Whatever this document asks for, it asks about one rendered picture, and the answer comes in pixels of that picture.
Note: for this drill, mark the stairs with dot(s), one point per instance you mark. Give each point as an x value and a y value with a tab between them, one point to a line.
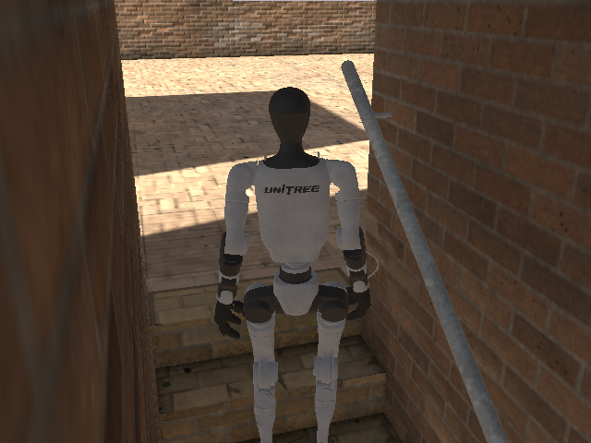
206	391

